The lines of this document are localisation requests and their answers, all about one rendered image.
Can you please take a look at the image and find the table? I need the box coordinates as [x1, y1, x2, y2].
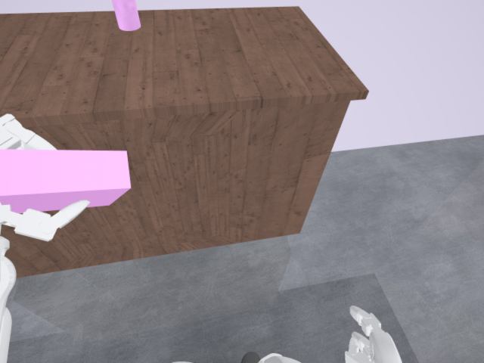
[0, 6, 369, 278]

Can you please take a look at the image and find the sponge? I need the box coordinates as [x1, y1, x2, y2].
[0, 149, 131, 213]

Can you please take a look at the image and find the robot left hand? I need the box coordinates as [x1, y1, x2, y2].
[0, 114, 90, 241]

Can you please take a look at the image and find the robot left forearm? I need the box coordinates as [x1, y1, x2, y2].
[0, 236, 17, 363]

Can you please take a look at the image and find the robot right hand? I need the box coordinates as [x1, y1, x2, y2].
[345, 306, 402, 363]

